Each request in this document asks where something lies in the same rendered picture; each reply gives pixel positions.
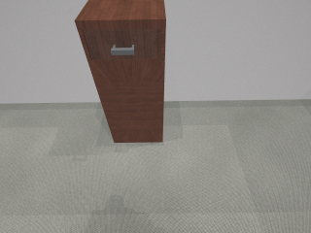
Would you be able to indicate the drawer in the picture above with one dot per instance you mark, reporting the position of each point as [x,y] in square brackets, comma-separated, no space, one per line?
[146,43]

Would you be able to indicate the handle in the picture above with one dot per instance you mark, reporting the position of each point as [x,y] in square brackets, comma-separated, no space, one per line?
[122,51]

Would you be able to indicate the cabinet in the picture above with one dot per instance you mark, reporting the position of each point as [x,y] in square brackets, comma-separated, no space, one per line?
[131,91]

